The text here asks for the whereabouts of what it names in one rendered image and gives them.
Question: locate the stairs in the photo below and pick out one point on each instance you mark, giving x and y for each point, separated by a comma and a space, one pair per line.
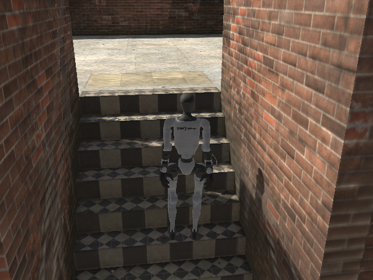
122, 213

